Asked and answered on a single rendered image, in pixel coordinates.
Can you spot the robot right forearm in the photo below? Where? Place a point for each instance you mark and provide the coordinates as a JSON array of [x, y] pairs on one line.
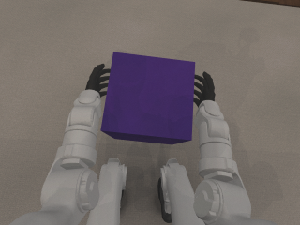
[[216, 157]]

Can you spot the robot left forearm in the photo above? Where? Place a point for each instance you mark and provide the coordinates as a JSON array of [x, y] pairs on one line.
[[78, 148]]

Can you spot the carton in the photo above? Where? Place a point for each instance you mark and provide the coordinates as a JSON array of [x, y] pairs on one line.
[[149, 99]]

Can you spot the right robot hand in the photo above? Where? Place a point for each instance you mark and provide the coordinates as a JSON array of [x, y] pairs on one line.
[[207, 89]]

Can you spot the robot right upper arm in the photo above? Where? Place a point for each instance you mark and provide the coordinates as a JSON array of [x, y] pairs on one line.
[[221, 203]]

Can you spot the robot right foot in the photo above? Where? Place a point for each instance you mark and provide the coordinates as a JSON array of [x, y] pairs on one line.
[[167, 217]]

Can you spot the robot left thigh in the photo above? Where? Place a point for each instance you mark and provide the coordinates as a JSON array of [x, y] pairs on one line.
[[111, 182]]

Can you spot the left robot hand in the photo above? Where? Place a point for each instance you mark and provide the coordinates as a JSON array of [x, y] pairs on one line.
[[95, 81]]

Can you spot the robot left upper arm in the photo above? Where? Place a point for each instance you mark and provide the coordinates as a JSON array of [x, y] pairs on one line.
[[67, 196]]

